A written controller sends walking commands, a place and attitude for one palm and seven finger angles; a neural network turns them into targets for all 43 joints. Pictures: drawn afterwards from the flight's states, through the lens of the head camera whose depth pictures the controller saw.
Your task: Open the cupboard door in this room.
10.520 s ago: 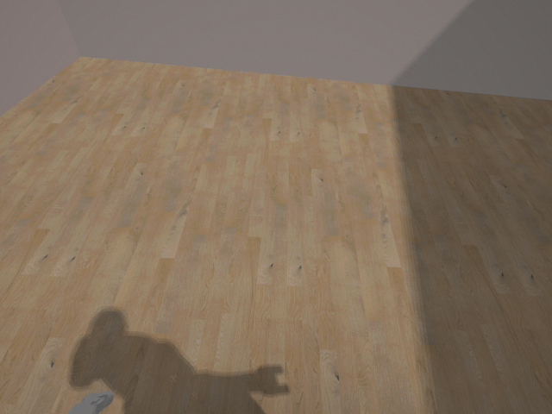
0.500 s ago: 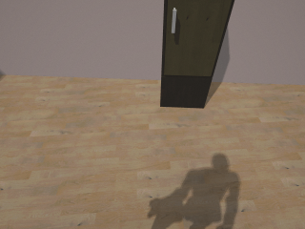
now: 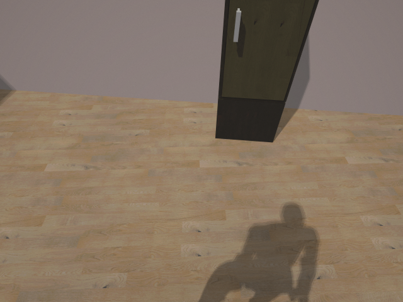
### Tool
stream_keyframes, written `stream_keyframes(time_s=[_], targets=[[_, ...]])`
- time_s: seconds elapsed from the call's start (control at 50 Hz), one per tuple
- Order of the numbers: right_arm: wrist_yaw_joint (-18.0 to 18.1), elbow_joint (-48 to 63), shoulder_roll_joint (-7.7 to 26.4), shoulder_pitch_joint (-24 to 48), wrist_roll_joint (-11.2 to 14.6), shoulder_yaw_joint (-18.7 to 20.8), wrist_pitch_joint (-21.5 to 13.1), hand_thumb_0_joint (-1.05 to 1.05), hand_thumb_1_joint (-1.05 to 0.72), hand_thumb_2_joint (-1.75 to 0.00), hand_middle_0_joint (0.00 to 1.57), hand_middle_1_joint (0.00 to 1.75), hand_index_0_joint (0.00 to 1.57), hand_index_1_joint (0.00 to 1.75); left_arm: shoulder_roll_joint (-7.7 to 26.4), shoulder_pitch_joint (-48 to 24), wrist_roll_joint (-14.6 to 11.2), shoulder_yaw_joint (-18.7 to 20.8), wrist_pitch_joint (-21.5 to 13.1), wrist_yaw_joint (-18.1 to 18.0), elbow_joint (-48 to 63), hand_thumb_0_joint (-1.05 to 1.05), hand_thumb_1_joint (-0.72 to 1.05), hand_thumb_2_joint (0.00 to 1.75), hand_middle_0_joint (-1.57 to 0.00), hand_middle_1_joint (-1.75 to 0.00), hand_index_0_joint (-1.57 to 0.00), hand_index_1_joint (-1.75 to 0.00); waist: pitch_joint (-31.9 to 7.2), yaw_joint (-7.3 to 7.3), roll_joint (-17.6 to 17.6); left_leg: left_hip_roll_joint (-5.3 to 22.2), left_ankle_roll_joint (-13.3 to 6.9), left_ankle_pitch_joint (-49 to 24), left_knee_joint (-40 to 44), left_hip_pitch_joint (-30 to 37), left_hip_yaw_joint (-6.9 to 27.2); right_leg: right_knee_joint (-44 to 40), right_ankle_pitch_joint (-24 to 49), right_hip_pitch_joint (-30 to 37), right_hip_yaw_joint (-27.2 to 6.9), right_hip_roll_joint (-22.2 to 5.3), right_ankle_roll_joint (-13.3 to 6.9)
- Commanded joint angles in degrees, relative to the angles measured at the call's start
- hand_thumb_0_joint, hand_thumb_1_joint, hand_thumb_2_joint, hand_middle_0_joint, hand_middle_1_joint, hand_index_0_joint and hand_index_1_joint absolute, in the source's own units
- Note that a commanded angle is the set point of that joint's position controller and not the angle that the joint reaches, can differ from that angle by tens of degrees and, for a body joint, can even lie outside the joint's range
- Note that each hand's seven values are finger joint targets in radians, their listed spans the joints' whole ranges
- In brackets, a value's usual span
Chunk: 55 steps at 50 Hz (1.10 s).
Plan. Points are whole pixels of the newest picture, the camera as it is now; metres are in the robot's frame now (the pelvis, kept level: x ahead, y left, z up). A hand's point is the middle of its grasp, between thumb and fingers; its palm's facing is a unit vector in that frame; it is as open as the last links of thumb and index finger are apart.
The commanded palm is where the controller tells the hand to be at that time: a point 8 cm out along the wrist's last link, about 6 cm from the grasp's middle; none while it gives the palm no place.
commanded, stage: look at it before walking up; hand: left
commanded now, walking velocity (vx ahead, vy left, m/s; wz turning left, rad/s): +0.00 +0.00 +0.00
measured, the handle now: (237, 25) +1.26 -0.08 +0.03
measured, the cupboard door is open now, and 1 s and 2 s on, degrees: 0 0 0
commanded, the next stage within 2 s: walk to a spot facing it in 0.32 s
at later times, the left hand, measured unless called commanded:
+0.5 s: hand out of the picture -0.03 +0.16 -0.18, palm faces +0.02 -0.99 -0.17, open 7.4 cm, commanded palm none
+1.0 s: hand (148, 300) +0.16 +0.14 -0.18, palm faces -0.15 -0.95 -0.28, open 7.3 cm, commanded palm none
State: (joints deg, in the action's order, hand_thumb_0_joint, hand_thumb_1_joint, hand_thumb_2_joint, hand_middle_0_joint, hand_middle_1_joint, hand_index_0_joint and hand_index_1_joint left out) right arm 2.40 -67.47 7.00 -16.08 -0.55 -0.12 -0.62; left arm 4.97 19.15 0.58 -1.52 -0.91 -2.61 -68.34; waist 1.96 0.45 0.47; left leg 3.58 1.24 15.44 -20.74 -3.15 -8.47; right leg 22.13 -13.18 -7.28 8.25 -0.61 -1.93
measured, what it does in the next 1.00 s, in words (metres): steps on the spot: right foot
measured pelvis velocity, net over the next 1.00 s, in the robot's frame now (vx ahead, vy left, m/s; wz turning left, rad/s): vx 0.08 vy -0.06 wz -0.25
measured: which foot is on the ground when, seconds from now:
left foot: down 0.00-0.88, up 0.90-1.00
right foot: down 0.00-0.62, up 0.64-0.86, down 0.88-1.00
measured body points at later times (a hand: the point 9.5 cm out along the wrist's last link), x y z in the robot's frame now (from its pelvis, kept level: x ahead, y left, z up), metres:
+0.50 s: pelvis -0.01 +0.01 +0.00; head -0.01 +0.00 +0.45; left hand -0.03 +0.21 -0.16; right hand -0.07 -0.19 -0.17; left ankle -0.05 +0.12 -0.74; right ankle -0.01 -0.09 -0.74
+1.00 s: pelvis +0.08 -0.06 -0.02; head +0.11 -0.08 +0.43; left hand +0.17 +0.19 -0.16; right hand +0.05 -0.30 -0.18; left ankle +0.02 +0.09 -0.66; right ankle +0.09 -0.14 -0.74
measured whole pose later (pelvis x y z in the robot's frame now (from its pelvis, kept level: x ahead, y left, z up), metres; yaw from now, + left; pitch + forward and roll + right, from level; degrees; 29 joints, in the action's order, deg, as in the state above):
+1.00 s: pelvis +0.08 -0.06 -0.02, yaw -14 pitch -1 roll +1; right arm -0.3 -59.9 12.0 -13.2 -1.4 4.1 1.0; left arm 11.5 13.9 1.0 4.2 -2.5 -0.4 -56.5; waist 5.9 2.0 1.8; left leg 7.8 2.5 25.7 -69.7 -21.9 -6.1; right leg 37.7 -17.6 -19.4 6.5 -0.6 -3.9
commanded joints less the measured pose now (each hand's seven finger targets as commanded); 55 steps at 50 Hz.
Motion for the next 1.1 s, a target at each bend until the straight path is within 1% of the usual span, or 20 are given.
stream_keyframes(time_s=[0.0, 0.4, 0.44, 0.5, 0.56, 0.6, 0.62, 0.64, 0.68, 0.76, 0.8, 0.82, 0.84, 0.86, 0.88, 0.9, 0.94, 0.96, 1.0, 1.08], targets=[[0.13, 0.52, 3.72, -5.33, 0.17, 0.71, -0.23, 0.00, -0.90, -0.90, 0.20, 0.30, 0.20, 0.30, 5.55, 3.91, -0.25, 1.30, -0.73, -0.26, 1.53, 0.00, 0.90, 0.90, -0.20, -0.30, -0.20, -0.30, 3.93, -0.53, -1.10, 4.79, -1.77, -7.03, 3.44, -3.50, 4.95, -5.00, 9.64, -2.50, -8.51, -7.55, 0.53], [-0.10, 0.12, 2.82, -8.39, 0.11, 0.84, -0.68, 0.00, -0.90, -0.90, 0.20, 0.30, 0.20, 0.30, 5.67, 3.58, -0.19, 1.74, -0.63, -0.30, 2.72, 0.00, 0.90, 0.90, -0.20, -0.30, -0.20, -0.30, 4.25, -0.18, -0.76, 4.74, -2.26, -5.29, 3.74, -6.47, 5.36, -3.98, 6.52, -3.31, -8.36, -7.33, 0.39], [0.11, -0.15, 2.77, -8.93, -0.12, 0.97, -0.52, 0.00, -0.90, -0.90, 0.20, 0.30, 0.20, 0.30, 5.35, 3.16, -0.18, 2.00, -0.38, -0.08, 2.37, 0.00, 0.90, 0.90, -0.20, -0.30, -0.20, -0.30, 4.26, -0.59, -1.01, 4.83, -2.00, -2.78, 2.61, -5.60, 4.07, -4.09, 4.29, -4.69, -9.38, -6.83, 0.21], [0.06, 1.24, 4.44, -8.73, -0.44, 2.16, 0.11, 0.00, -0.90, -0.90, 0.20, 0.30, 0.20, 0.30, 6.85, 2.23, 0.32, 3.54, 0.62, 0.71, 3.63, 0.00, 0.90, 0.90, -0.20, -0.30, -0.20, -0.30, 5.62, -0.74, -0.54, 5.34, -2.45, 8.81, 0.66, -6.97, 3.07, -2.26, -9.61, -9.42, -11.01, -5.89, -0.82], [-0.07, 3.63, 6.83, -8.32, -0.63, 3.60, 0.50, 0.00, -0.90, -0.90, 0.20, 0.30, 0.20, 0.30, 7.06, 0.09, 0.89, 4.72, 1.28, 1.65, 6.34, 0.00, 0.90, 0.90, -0.20, -0.30, -0.20, -0.30, 9.08, -1.35, 2.66, 8.87, -4.30, 21.32, 2.80, -8.13, 7.00, 3.34, -18.49, -17.68, -10.39, -3.04, -0.94], [0.03, 4.31, 9.57, -9.16, -0.81, 4.61, 0.06, 0.00, -0.90, -0.90, 0.20, 0.30, 0.20, 0.30, 4.83, -2.13, 1.17, 4.95, 1.48, 2.38, 8.97, 0.00, 0.90, 0.90, -0.20, -0.30, -0.20, -0.30, 10.01, -2.32, 10.26, 17.37, -8.13, 28.89, 10.40, -7.11, 14.48, 19.16, -13.28, -23.18, -3.32, 0.51, 0.44], [0.04, 4.59, 10.36, -9.85, -0.85, 5.00, -0.62, 0.00, -0.90, -0.90, 0.20, 0.30, 0.20, 0.30, 4.30, -4.83, 1.33, 5.05, 1.65, 2.75, 10.73, 0.00, 0.90, 0.90, -0.20, -0.30, -0.20, -0.30, 10.12, -3.32, 11.42, 21.23, -10.74, 25.93, 13.21, -4.29, 17.52, 27.72, -13.53, -27.52, -3.01, -1.48, 0.81], [-0.02, 4.59, 10.19, -10.79, -1.03, 5.01, -1.20, 0.00, -0.90, -0.90, 0.20, 0.30, 0.20, 0.30, 4.41, -7.14, 1.41, 5.29, 1.58, 3.10, 12.16, 0.00, 0.90, 0.90, -0.20, -0.30, -0.20, -0.30, 10.56, -3.96, 9.54, 22.42, -11.86, 21.41, 13.79, -1.45, 17.62, 31.56, -14.52, -31.62, -4.63, -3.33, 0.97], [-0.07, 5.25, 9.86, -10.48, -1.26, 4.98, -1.91, 0.00, -0.90, -0.90, 0.20, 0.30, 0.20, 0.30, 4.53, -9.66, 1.30, 5.64, 1.09, 3.77, 13.99, 0.00, 0.90, 0.90, -0.20, -0.30, -0.20, -0.30, 9.52, -3.90, 4.82, 23.22, -11.91, 11.67, 12.05, 2.14, 13.97, 32.06, -13.27, -34.33, -5.37, -5.84, 1.49], [-0.37, 7.42, 11.38, -5.69, -1.76, 5.40, -2.12, 0.00, -0.90, -0.90, 0.20, 0.30, 0.20, 0.30, 4.20, -7.78, 0.85, 5.98, 0.71, 4.45, 14.39, 0.00, 0.90, 0.90, -0.20, -0.30, -0.20, -0.30, 5.52, -1.56, 3.24, 19.39, -8.48, -1.16, 5.89, -0.75, 2.40, 22.47, -10.81, -22.24, -1.29, -5.27, 1.96], [-0.75, 8.50, 12.71, -2.91, -1.54, 5.71, -1.91, 0.00, -0.90, -0.90, 0.20, 0.30, 0.20, 0.30, 5.29, -2.57, 0.91, 6.46, 0.58, 4.62, 13.04, 0.00, 0.90, 0.90, -0.20, -0.30, -0.20, -0.30, 3.54, 1.58, 3.36, 17.13, -6.31, -5.09, -1.18, -4.25, -2.51, 16.82, -5.91, -12.35, 1.71, -2.43, 1.25], [-1.05, 9.36, 13.58, -1.14, -1.20, 5.90, -1.87, 0.00, -0.90, -0.90, 0.20, 0.30, 0.20, 0.30, 6.76, 3.98, 1.04, 6.91, 0.25, 4.53, 11.12, 0.00, 0.90, 0.90, -0.20, -0.30, -0.20, -0.30, 0.76, 5.11, 1.25, 14.52, -4.64, -11.15, -11.43, -6.75, -6.05, 12.21, -2.03, -4.12, 3.60, 0.10, 0.49], [-1.67, 10.68, 12.92, 0.20, -0.54, 5.77, -2.02, 0.00, -0.90, -0.90, 0.20, 0.30, 0.20, 0.30, 11.16, 12.25, 1.12, 7.77, -0.39, 4.13, 8.60, 0.00, 0.90, 0.90, -0.20, -0.30, -0.20, -0.30, -3.27, 8.80, -6.12, 11.06, -2.40, -12.84, -25.85, -13.20, -9.42, 6.64, -1.46, 7.03, -0.72, -1.42, -1.00], [-2.39, 14.12, 8.45, 3.04, -0.02, 4.64, -1.94, 0.00, -0.90, -0.90, 0.20, 0.30, 0.20, 0.30, 18.07, 17.18, 1.05, 8.95, -1.23, 2.99, 7.44, 0.00, 0.90, 0.90, -0.20, -0.30, -0.20, -0.30, -3.48, 10.59, -22.70, 2.87, 1.07, 14.55, -43.12, -31.42, -8.35, -1.94, 0.00, 14.98, -28.59, -16.62, -7.33], [-2.28, 17.13, 8.40, 7.49, 0.04, 4.51, -1.60, 0.00, -0.90, -0.90, 0.20, 0.30, 0.20, 0.30, 20.31, 17.14, -0.16, 9.15, -1.09, 2.02, 7.85, 0.00, 0.90, 0.90, -0.20, -0.30, -0.20, -0.30, -2.57, 9.75, -19.78, 1.14, 1.21, 20.66, -52.90, -37.62, -0.28, -8.31, 2.71, 13.36, -43.13, -23.01, -12.21], [-2.26, 17.11, 9.19, 8.69, 0.03, 4.84, -1.28, 0.00, -0.90, -0.90, 0.20, 0.30, 0.20, 0.30, 20.18, 12.14, -0.38, 9.18, -1.06, 1.58, 9.22, 0.00, 0.90, 0.90, -0.20, -0.30, -0.20, -0.30, 0.67, 7.77, -12.91, 3.86, 0.74, 15.88, -56.40, -38.14, 4.53, -8.92, -4.87, 8.24, -41.95, -23.12, -13.77], [-2.74, 17.41, 9.15, 10.51, -0.68, 4.96, -1.41, 0.00, -0.90, -0.90, 0.20, 0.30, 0.20, 0.30, 17.44, 3.82, 0.10, 8.16, -1.63, 1.68, 12.16, 0.00, 0.90, 0.90, -0.20, -0.30, -0.20, -0.30, 3.51, 4.53, -6.58, 6.21, 0.74, 8.51, -54.98, -37.00, 7.40, -10.04, -13.68, -1.28, -38.03, -20.34, -11.70], [-2.95, 16.58, 9.01, 9.43, -0.96, 5.15, -1.15, 0.00, -0.90, -0.90, 0.20, 0.30, 0.20, 0.30, 15.98, 0.74, 0.34, 7.59, -1.79, 1.67, 13.18, 0.00, 0.90, 0.90, -0.20, -0.30, -0.20, -0.30, 2.86, 2.80, -2.41, 6.48, 0.99, 6.11, -51.57, -33.07, 7.45, -9.86, -12.84, -4.85, -33.32, -18.26, -10.33], [-3.21, 15.69, 8.64, 6.84, -1.22, 4.84, -0.45, 0.00, -0.90, -0.90, 0.20, 0.30, 0.20, 0.30, 15.59, -0.73, 0.78, 7.22, -2.39, 1.82, 13.73, 0.00, 0.90, 0.90, -0.20, -0.30, -0.20, -0.30, 0.62, 0.69, -3.20, 5.53, 2.06, 2.32, -46.43, -29.70, 6.22, -9.43, -4.67, -6.30, -25.99, -14.41, -8.24], [-3.59, 17.55, 8.65, 9.07, -0.95, 4.59, -0.24, 0.00, -0.90, -0.90, 0.20, 0.30, 0.20, 0.30, 16.50, 0.39, 0.79, 7.13, -3.13, 2.15, 13.04, 0.00, 0.90, 0.90, -0.20, -0.30, -0.20, -0.30, 0.18, 0.57, -6.30, 4.40, 3.33, -2.07, -39.13, -31.03, 5.98, -8.88, 4.35, -3.78, -21.95, -11.64, -7.99]])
